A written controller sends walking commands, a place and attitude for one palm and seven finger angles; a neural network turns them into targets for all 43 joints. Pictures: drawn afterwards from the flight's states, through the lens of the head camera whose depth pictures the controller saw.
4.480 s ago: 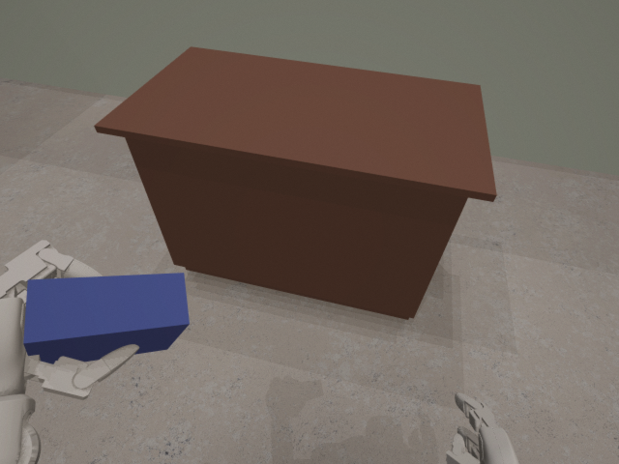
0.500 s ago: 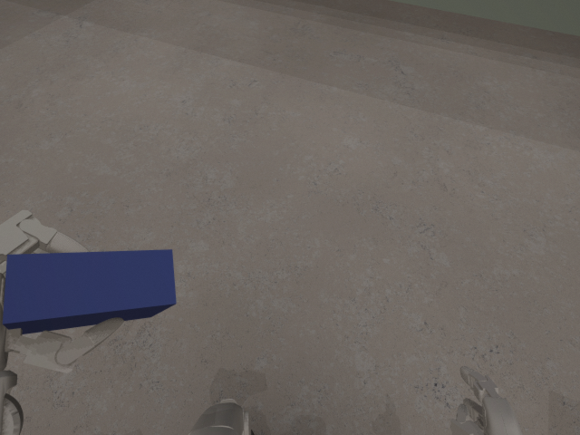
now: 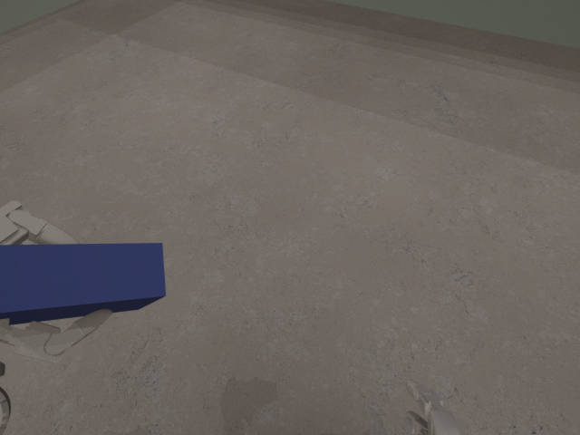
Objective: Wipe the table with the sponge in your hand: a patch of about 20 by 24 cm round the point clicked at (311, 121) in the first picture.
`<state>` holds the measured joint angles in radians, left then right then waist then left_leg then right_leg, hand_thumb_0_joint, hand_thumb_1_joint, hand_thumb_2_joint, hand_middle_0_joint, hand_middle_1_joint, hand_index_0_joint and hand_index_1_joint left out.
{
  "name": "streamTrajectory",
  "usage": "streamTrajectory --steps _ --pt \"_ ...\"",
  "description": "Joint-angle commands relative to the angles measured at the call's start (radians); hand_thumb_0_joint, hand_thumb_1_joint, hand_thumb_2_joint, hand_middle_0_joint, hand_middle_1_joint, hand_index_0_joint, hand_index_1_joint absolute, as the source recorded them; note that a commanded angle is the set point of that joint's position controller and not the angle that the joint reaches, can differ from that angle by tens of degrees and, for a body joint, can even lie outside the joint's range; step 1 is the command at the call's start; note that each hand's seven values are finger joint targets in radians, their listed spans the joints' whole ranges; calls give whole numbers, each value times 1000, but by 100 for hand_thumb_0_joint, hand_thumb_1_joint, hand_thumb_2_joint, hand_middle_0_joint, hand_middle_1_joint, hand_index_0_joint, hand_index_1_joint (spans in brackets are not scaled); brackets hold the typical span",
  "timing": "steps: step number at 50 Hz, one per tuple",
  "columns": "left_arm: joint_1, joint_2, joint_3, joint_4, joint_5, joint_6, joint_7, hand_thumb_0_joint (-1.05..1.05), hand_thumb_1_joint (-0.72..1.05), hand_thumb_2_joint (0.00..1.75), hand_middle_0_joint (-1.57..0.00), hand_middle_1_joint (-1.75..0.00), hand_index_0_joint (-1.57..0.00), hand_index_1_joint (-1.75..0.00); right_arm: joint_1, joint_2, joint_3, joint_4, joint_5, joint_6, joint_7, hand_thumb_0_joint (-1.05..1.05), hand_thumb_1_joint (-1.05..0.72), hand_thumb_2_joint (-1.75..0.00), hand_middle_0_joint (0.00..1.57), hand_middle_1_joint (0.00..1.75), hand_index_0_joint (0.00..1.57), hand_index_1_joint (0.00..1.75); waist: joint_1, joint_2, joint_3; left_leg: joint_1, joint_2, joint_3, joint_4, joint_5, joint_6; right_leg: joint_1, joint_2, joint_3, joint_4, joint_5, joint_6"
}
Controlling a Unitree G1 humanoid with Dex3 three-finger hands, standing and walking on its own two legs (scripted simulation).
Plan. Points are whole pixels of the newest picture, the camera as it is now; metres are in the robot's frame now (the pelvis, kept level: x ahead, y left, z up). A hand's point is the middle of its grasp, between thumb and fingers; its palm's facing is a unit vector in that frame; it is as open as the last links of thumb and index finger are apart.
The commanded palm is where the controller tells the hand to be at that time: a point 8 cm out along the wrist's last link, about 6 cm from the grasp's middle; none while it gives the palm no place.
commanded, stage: walk around to get in front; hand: left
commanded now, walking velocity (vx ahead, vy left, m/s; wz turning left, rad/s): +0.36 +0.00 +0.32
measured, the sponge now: (106, 282) +0.23 +0.21 +0.17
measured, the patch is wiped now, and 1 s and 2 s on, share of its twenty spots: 0.00 0.00 0.00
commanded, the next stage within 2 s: turn to face it in 0.72 s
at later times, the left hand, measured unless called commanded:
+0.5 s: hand (76, 182) +0.34 +0.28 +0.19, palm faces +0.51 -0.76 -0.41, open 9.7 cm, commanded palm +0.26 +0.31 +0.19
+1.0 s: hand (125, 139) +0.42 +0.26 +0.19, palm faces +0.54 -0.71 -0.46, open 9.7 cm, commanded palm +0.36 +0.30 +0.19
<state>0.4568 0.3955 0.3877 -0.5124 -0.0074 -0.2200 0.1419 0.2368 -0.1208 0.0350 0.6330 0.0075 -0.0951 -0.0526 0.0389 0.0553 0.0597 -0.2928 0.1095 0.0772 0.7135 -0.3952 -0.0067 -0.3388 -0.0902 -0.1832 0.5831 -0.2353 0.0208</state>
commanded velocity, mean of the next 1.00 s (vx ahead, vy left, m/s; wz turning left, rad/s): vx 0.27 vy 0.00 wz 0.12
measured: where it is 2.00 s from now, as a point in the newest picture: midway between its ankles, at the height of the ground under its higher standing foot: (317, 413)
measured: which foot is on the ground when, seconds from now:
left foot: up 0.00-0.32, down 0.34-0.72, up 0.74-1.00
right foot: down 0.00-0.36, up 0.38-0.70, down 0.72-1.00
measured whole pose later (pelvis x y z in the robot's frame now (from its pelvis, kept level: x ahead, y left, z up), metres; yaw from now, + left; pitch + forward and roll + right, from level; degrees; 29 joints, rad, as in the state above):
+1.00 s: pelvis +0.26 -0.01 +0.01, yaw +12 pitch +0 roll +1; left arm 0.52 0.37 0.37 -0.62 -0.01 -0.21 0.17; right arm 0.16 -0.28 -0.04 0.58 0.00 -0.05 -0.07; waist 0.01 -0.02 0.11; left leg -0.41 0.08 0.14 0.68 -0.27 -0.03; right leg -0.21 -0.12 -0.21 0.56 -0.33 0.00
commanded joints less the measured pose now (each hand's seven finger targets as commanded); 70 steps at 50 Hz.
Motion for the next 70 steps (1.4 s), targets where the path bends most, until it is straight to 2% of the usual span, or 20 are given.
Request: streamTrajectory --steps 1,7,15,16,17,18,19,26,34,35,36,37,43,49,51,54,59,64,68,70 --pt "-156 189 115 -153 -27 -33 28 0 10 130 -120 -160 -120 -160 -143 -172 -80 -144 -4 -39 -13 0 -90 -90 20 30 20 30 -14 -314 -166 -458 -45 -101 625 -104 7 377 -399 657 -339 -159 -197" --pt "-64 171 123 -273 -22 -69 32 0 10 130 -120 -160 -120 -160 -153 -175 -82 -161 -1 5 -6 0 -90 -90 20 30 20 30 -34 -165 -95 -320 33 -39 336 51 -17 221 -299 153 -285 183 -154" --pt "-38 139 119 -286 -27 -64 77 0 10 130 -120 -160 -120 -160 -70 -168 -108 -209 -9 6 -26 0 -90 -90 20 30 20 30 -40 -134 -184 88 -94 174 -210 202 6 201 -194 22 8 241 -89" --pt "-41 121 93 -271 -25 -69 73 0 10 130 -120 -160 -120 -160 -50 -187 -119 -212 -3 4 -32 0 -90 -90 20 30 20 30 -62 -6 -209 241 -44 81 -250 219 40 91 -163 -13 207 207 -51" --pt "-84 114 86 -304 -24 -81 72 0 10 130 -120 -160 -120 -160 -67 -212 -124 -218 -1 0 -26 0 -90 -90 20 30 20 30 -62 241 -232 357 162 -270 -321 330 140 -106 -27 -29 473 -148 4" --pt "-122 144 96 -269 -20 -98 68 0 10 130 -120 -160 -120 -160 -80 -210 -112 -218 -1 -9 -14 0 -90 -90 20 30 20 30 -55 296 -219 349 332 -581 -395 385 257 -252 31 77 655 -424 2" --pt "-132 201 126 -229 -7 -92 53 0 10 130 -120 -160 -120 -160 -100 -204 -106 -200 -2 -14 -9 0 -90 -90 20 30 20 30 -55 237 -192 291 364 -613 -421 261 288 -321 -22 170 734 -371 -1" --pt "20 125 105 -376 -31 -87 28 0 10 130 -120 -160 -120 -160 -101 -178 -95 -175 1 -65 9 0 -90 -90 20 30 20 30 -29 199 -191 100 182 -166 -424 276 180 -172 -40 78 406 -121 29" --pt "-82 96 67 -131 -23 -37 20 0 10 130 -120 -160 -120 -160 -103 -164 -77 -141 -1 -40 -30 0 -90 -90 20 30 20 30 -25 63 -152 2 120 -66 -229 49 107 175 46 -27 -87 -69 34" --pt "-115 109 61 -129 -15 -29 21 0 10 130 -120 -160 -120 -160 -99 -153 -74 -138 3 -32 -30 0 -90 -90 20 30 20 30 -23 -63 -163 -71 61 -16 -29 4 81 250 -32 86 -180 -98 -2" --pt "-124 146 69 -131 -2 -16 27 0 10 130 -120 -160 -120 -160 -90 -118 -64 -151 5 -21 -26 0 -90 -90 20 30 20 30 -21 -344 -181 -307 -66 57 287 -113 37 383 -273 453 -283 -110 -109" --pt "-166 195 107 -163 -21 -11 35 0 10 130 -120 -160 -120 -160 -159 -153 -62 -173 0 -37 -24 0 -90 -90 20 30 20 30 1 -373 -147 -446 -92 -44 497 -182 12 375 -419 664 -346 -75 -188" --pt "-66 162 109 -257 -19 -56 34 0 10 130 -120 -160 -120 -160 -165 -161 -65 -153 -3 -2 -15 0 -90 -90 20 30 20 30 -35 -180 -95 -312 6 -34 368 0 -31 238 -284 163 -236 402 -150" --pt "-23 158 134 -329 -27 -62 72 0 10 130 -120 -160 -120 -160 -115 -158 -79 -207 -12 11 -26 0 -90 -90 20 30 20 30 -36 -143 -230 56 -81 140 -218 273 -40 247 -143 111 -50 483 -108" --pt "-52 148 110 -316 -24 -71 70 0 10 130 -120 -160 -120 -160 -92 -200 -105 -223 1 15 -40 0 -90 -90 20 30 20 30 -45 16 -255 252 56 17 -286 459 -2 117 -76 104 118 254 -48" --pt "-68 168 113 -204 -23 -82 49 0 10 130 -120 -160 -120 -160 -101 -213 -102 -215 -13 6 -19 0 -90 -90 20 30 20 30 -40 259 -227 305 406 -331 -341 793 200 -221 25 164 561 -413 4" --pt "-76 108 54 -312 -21 -71 16 0 10 130 -120 -160 -120 -160 -101 -211 -102 -224 -3 -29 35 0 -90 -90 20 30 20 30 -34 229 -173 190 292 19 -322 703 102 -148 10 92 370 -156 26" --pt "-18 129 98 -264 -38 -50 8 0 10 130 -120 -160 -120 -160 -88 -203 -92 -244 -1 -39 43 0 -90 -90 20 30 20 30 -28 223 -155 137 308 101 -298 558 58 -39 49 28 170 -117 39" --pt "-61 168 123 -246 -31 -38 7 0 10 130 -120 -160 -120 -160 -66 -182 -89 -239 9 -34 42 0 -90 -90 20 30 20 30 -20 23 -201 80 213 164 43 374 -18 169 26 74 -95 193 7" --pt "-47 243 198 -228 -48 -30 23 0 10 130 -120 -160 -120 -160 -106 -156 -77 -264 10 -33 32 0 -90 -90 20 30 20 30 -3 -409 -238 -290 -31 53 476 -285 -92 313 -251 591 -147 925 -154"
